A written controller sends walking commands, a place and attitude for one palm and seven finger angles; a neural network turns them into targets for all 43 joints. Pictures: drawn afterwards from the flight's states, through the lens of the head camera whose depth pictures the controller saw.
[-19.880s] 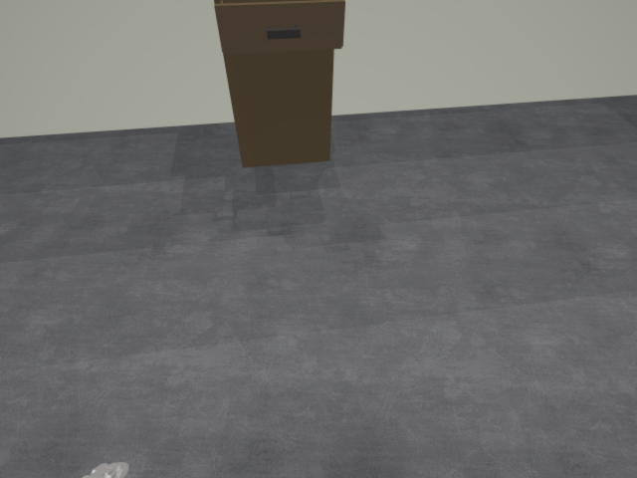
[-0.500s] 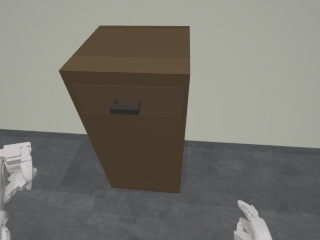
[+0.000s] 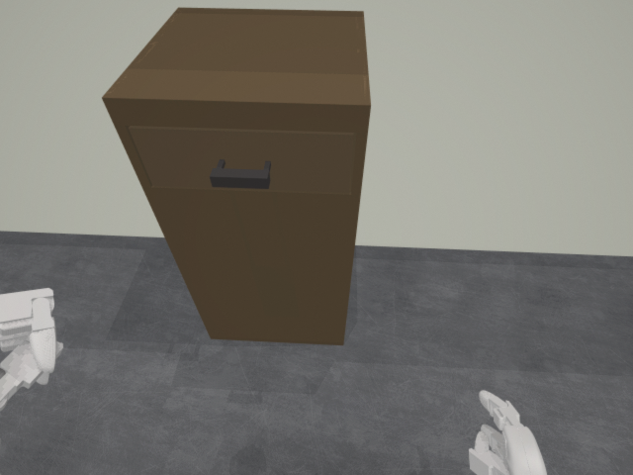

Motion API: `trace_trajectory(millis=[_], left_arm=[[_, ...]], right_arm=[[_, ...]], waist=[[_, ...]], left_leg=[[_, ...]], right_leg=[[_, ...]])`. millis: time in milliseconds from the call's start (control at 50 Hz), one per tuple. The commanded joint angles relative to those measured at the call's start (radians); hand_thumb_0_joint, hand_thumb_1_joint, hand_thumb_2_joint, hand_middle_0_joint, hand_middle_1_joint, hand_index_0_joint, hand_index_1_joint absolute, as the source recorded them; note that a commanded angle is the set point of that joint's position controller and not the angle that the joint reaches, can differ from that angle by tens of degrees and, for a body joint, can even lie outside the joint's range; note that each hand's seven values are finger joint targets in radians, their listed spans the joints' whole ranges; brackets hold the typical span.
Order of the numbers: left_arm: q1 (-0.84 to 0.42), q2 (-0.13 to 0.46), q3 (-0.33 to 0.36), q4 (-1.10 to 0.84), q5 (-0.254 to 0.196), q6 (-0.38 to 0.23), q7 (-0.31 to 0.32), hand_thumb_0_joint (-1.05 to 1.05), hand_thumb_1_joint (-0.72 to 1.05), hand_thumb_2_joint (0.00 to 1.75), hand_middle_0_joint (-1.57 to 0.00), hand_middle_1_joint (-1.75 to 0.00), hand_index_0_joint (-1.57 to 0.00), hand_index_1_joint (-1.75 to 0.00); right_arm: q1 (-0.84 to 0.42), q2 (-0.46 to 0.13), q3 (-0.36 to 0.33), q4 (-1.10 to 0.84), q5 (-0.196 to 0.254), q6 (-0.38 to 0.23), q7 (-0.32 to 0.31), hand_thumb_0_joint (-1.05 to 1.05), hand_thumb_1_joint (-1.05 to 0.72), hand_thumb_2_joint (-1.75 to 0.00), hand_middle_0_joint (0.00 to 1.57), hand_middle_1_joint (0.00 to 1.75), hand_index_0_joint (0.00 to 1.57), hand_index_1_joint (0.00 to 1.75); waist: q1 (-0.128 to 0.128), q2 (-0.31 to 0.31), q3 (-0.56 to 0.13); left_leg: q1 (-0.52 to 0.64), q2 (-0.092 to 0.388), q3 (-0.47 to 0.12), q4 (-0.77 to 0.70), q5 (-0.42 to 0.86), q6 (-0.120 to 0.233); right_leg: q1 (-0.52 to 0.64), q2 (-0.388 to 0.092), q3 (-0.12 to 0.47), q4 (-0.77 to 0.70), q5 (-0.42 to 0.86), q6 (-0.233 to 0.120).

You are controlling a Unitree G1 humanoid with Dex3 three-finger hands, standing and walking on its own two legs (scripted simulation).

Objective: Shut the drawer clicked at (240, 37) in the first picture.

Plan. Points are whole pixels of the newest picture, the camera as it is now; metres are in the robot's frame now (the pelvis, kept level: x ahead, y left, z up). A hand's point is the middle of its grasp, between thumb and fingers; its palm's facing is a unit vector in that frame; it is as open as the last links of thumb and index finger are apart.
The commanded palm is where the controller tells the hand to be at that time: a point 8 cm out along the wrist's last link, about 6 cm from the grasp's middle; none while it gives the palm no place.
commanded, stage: step back with the hand held close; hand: left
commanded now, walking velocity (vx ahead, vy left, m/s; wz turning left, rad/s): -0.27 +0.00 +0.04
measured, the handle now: (242, 171) +0.63 +0.18 +0.01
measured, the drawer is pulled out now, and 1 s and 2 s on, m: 0.00 0.00 0.00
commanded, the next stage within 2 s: stop stepping back and stand still in 1.02 s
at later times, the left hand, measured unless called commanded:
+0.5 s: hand (32, 393) +0.15 +0.24 +0.17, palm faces +0.41 -0.75 -0.52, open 3.3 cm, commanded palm +0.07 +0.28 +0.18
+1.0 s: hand out of the picture +0.08 +0.22 +0.18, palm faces +0.43 -0.79 -0.44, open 3.3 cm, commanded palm +0.02 +0.26 +0.18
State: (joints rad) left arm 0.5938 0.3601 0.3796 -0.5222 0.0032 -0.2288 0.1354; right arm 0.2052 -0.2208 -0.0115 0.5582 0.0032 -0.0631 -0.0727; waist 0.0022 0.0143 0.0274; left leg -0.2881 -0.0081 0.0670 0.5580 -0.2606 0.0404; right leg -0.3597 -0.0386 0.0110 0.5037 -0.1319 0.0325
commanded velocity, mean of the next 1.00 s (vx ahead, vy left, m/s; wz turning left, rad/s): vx -0.38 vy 0.00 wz -0.01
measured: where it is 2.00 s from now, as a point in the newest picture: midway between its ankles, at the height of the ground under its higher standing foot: outside the picture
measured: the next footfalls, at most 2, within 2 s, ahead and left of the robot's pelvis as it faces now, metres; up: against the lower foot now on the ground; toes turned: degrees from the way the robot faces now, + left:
right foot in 0.96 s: -0.14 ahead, -0.11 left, +0.00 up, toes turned -2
left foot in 1.52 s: -0.15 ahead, +0.10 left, +0.00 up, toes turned +1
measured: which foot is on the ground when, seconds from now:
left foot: down 0.00-1.00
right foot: down 0.00-0.74, up 0.76-0.94, down 0.96-1.00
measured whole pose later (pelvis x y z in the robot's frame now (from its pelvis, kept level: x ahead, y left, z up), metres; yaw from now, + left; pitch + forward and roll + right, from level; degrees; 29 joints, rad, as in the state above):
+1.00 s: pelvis -0.11 -0.02 -0.01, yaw +0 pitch +3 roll -2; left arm 0.57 0.36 0.40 -0.58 -0.01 -0.32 0.14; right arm 0.17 -0.17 -0.01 0.66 -0.03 -0.16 -0.05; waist 0.04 0.01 0.00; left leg -0.54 0.07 0.04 0.61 -0.17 -0.01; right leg -0.25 0.06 0.05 0.56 -0.35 -0.01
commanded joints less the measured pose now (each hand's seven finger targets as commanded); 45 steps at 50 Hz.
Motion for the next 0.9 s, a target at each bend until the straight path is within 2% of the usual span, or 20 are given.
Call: trace_trajectory(millis=[0,160,280,340,420,460,480,520,560,600,640,680,700,720,740,760,780,820,860,880], left_arm=[[-0.045,0.175,0.118,-0.237,-0.003,-0.081,0.032,0.00,0.90,0.90,-1.40,-1.60,-1.40,-1.60],[-0.042,0.162,0.128,-0.226,0.006,-0.103,0.039,0.00,0.90,0.90,-1.40,-1.60,-1.40,-1.60],[-0.046,0.171,0.131,-0.248,0.003,-0.119,0.037,0.00,0.90,0.90,-1.40,-1.60,-1.40,-1.60],[-0.033,0.176,0.142,-0.251,0.004,-0.127,0.039,0.00,0.90,0.90,-1.40,-1.60,-1.40,-1.60],[-0.023,0.173,0.167,-0.264,0.021,-0.141,0.040,0.00,0.90,0.90,-1.40,-1.60,-1.40,-1.60],[-0.021,0.184,0.187,-0.250,0.025,-0.143,0.036,0.00,0.90,0.90,-1.40,-1.60,-1.40,-1.60],[-0.028,0.187,0.196,-0.253,0.027,-0.146,0.032,0.00,0.90,0.90,-1.40,-1.60,-1.40,-1.60],[-0.024,0.194,0.194,-0.262,0.010,-0.147,0.021,0.00,0.90,0.90,-1.40,-1.60,-1.40,-1.60],[-0.033,0.196,0.179,-0.269,-0.004,-0.144,0.014,0.00,0.90,0.90,-1.40,-1.60,-1.40,-1.60],[-0.033,0.211,0.172,-0.290,-0.021,-0.140,0.020,0.00,0.90,0.90,-1.40,-1.60,-1.40,-1.60],[-0.020,0.200,0.153,-0.282,-0.027,-0.137,0.028,0.00,0.90,0.90,-1.40,-1.60,-1.40,-1.60],[-0.016,0.205,0.159,-0.295,-0.025,-0.148,0.034,0.00,0.90,0.90,-1.40,-1.60,-1.40,-1.60],[-0.017,0.206,0.166,-0.316,-0.024,-0.156,0.038,0.00,0.90,0.90,-1.40,-1.60,-1.40,-1.60],[-0.004,0.186,0.176,-0.316,-0.009,-0.161,0.039,0.00,0.90,0.90,-1.40,-1.60,-1.40,-1.60],[-0.025,0.188,0.192,-0.321,-0.001,-0.159,0.040,0.00,0.90,0.90,-1.40,-1.60,-1.40,-1.60],[-0.034,0.200,0.196,-0.324,-0.009,-0.156,0.040,0.00,0.90,0.90,-1.40,-1.60,-1.40,-1.60],[0.004,0.187,0.189,-0.281,-0.020,-0.152,0.039,0.00,0.90,0.90,-1.40,-1.60,-1.40,-1.60],[0.028,0.158,0.153,-0.264,-0.036,-0.143,0.037,0.00,0.90,0.90,-1.40,-1.60,-1.40,-1.60],[0.012,0.135,0.095,-0.269,-0.044,-0.138,0.024,0.00,0.90,0.90,-1.40,-1.60,-1.40,-1.60],[-0.024,0.143,0.084,-0.281,-0.045,-0.142,0.016,0.00,0.90,0.90,-1.40,-1.60,-1.40,-1.60]], right_arm=[[-0.078,-0.134,-0.055,-0.163,-0.009,-0.071,-0.013,0.00,-0.90,-0.90,0.20,0.30,0.20,0.30],[-0.067,-0.135,-0.058,-0.158,-0.009,-0.097,-0.013,0.00,-0.90,-0.90,0.20,0.30,0.20,0.30],[-0.060,-0.132,-0.063,-0.142,-0.015,-0.098,-0.003,0.00,-0.90,-0.90,0.20,0.30,0.20,0.30],[-0.065,-0.133,-0.065,-0.140,-0.015,-0.097,-0.002,0.00,-0.90,-0.90,0.20,0.30,0.20,0.30],[-0.080,-0.143,-0.067,-0.150,-0.011,-0.112,-0.009,0.00,-0.90,-0.90,0.20,0.30,0.20,0.30],[-0.086,-0.138,-0.073,-0.154,-0.009,-0.118,-0.011,0.00,-0.90,-0.90,0.20,0.30,0.20,0.30],[-0.083,-0.140,-0.078,-0.154,-0.009,-0.120,-0.010,0.00,-0.90,-0.90,0.20,0.30,0.20,0.30],[-0.066,-0.125,-0.078,-0.144,-0.012,-0.120,-0.009,0.00,-0.90,-0.90,0.20,0.30,0.20,0.30],[-0.049,-0.115,-0.081,-0.122,-0.020,-0.109,0.004,0.00,-0.90,-0.90,0.20,0.30,0.20,0.30],[-0.045,-0.103,-0.078,-0.107,-0.025,-0.094,0.015,0.00,-0.90,-0.90,0.20,0.30,0.20,0.30],[-0.045,-0.094,-0.073,-0.095,-0.021,-0.072,0.019,0.00,-0.90,-0.90,0.20,0.30,0.20,0.30],[-0.050,-0.108,-0.072,-0.101,-0.020,-0.065,0.011,0.00,-0.90,-0.90,0.20,0.30,0.20,0.30],[-0.060,-0.121,-0.073,-0.114,-0.022,-0.075,0.000,0.00,-0.90,-0.90,0.20,0.30,0.20,0.30],[-0.075,-0.144,-0.072,-0.128,-0.022,-0.092,-0.007,0.00,-0.90,-0.90,0.20,0.30,0.20,0.30],[-0.088,-0.129,-0.073,-0.131,-0.025,-0.111,-0.014,0.00,-0.90,-0.90,0.20,0.30,0.20,0.30],[-0.068,-0.107,-0.083,-0.112,-0.025,-0.125,-0.014,0.00,-0.90,-0.90,0.20,0.30,0.20,0.30],[-0.074,-0.114,-0.093,-0.097,-0.019,-0.135,-0.004,0.00,-0.90,-0.90,0.20,0.30,0.20,0.30],[-0.078,-0.106,-0.086,-0.098,-0.017,-0.151,0.005,0.00,-0.90,-0.90,0.20,0.30,0.20,0.30],[-0.075,-0.099,-0.069,-0.072,-0.024,-0.155,0.015,0.00,-0.90,-0.90,0.20,0.30,0.20,0.30],[-0.080,-0.100,-0.065,-0.059,-0.030,-0.156,0.016,0.00,-0.90,-0.90,0.20,0.30,0.20,0.30]], waist=[[-0.009,0.008,-0.061],[-0.008,0.031,-0.056],[-0.016,-0.012,-0.069],[-0.017,0.009,-0.083],[-0.008,0.151,-0.098],[-0.002,0.143,-0.091],[-0.003,0.103,-0.089],[-0.015,-0.018,-0.093],[-0.023,-0.109,-0.120],[-0.028,-0.142,-0.143],[-0.036,-0.163,-0.152],[-0.042,-0.075,-0.131],[-0.045,0.075,-0.122],[-0.040,0.264,-0.126],[-0.025,0.312,-0.146],[-0.027,0.220,-0.153],[-0.009,0.146,-0.158],[-0.001,0.159,-0.125],[-0.005,0.177,-0.092],[-0.009,0.170,-0.078]], left_leg=[[-0.296,0.081,-0.129,-0.211,-0.305,0.047],[-0.424,0.102,-0.153,-0.218,-0.386,0.063],[-0.344,0.062,-0.130,-0.124,-0.325,0.043],[-0.357,0.085,-0.152,-0.165,-0.334,0.051],[-0.590,0.186,-0.237,-0.305,-0.469,0.102],[-0.657,0.204,-0.248,-0.283,-0.462,0.115],[-0.674,0.188,-0.232,-0.245,-0.475,0.112],[-0.508,0.095,-0.161,-0.110,-0.366,0.064],[-0.326,0.025,-0.105,0.037,-0.303,0.018],[-0.137,-0.004,-0.085,0.134,-0.196,-0.012],[-0.017,-0.008,-0.083,0.146,-0.142,-0.017],[-0.003,0.045,-0.150,0.011,-0.205,0.011],[-0.102,0.120,-0.239,-0.146,-0.286,0.049],[-0.337,0.267,-0.387,-0.348,-0.470,0.110],[-0.469,0.374,-0.488,-0.443,-0.501,0.163],[-0.410,0.385,-0.448,-0.409,-0.364,0.170],[-0.339,0.362,-0.364,-0.351,-0.297,0.151],[-0.258,0.313,-0.278,-0.284,-0.203,0.120],[-0.164,0.262,-0.223,-0.265,-0.194,0.058],[-0.099,0.235,-0.198,-0.228,-0.162,0.024]], right_leg=[[0.237,-0.007,0.109,-0.059,-0.105,-0.029],[0.301,0.015,0.110,0.026,-0.076,-0.024],[0.188,-0.027,0.165,-0.051,-0.109,-0.047],[0.200,-0.004,0.130,-0.010,-0.100,-0.035],[0.406,0.076,0.060,0.252,0.033,-0.006],[0.458,0.097,0.074,0.320,0.120,-0.004],[0.461,0.089,0.103,0.306,0.119,-0.009],[0.299,0.021,0.208,0.155,0.205,-0.043],[0.120,-0.084,0.321,-0.032,0.065,-0.087],[-0.049,-0.154,0.362,-0.156,-0.070,-0.129],[-0.147,-0.156,0.294,-0.191,-0.158,-0.123],[-0.204,-0.074,0.194,-0.120,-0.260,-0.076],[-0.134,0.006,0.133,0.019,-0.256,-0.044],[0.074,0.113,0.038,0.304,-0.185,-0.004],[0.190,0.161,0.028,0.563,-0.210,0.005],[0.137,0.147,0.064,0.650,-0.269,-0.002],[0.110,0.144,0.065,0.619,-0.319,-0.009],[0.098,0.099,0.031,0.376,-0.355,-0.016],[0.072,0.092,-0.019,0.103,-0.355,-0.037],[0.037,0.067,0.003,-0.059,-0.303,-0.051]])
